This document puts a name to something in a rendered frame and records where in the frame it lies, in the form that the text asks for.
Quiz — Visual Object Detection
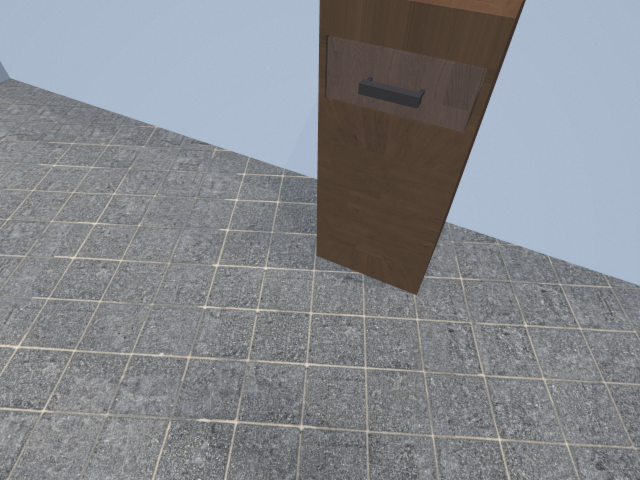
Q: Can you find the drawer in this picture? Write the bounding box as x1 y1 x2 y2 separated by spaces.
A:
326 36 488 132

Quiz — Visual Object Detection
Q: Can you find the cabinet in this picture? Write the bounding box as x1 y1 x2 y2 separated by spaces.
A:
316 0 526 295

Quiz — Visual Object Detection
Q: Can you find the handle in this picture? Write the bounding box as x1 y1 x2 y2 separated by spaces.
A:
358 77 425 109

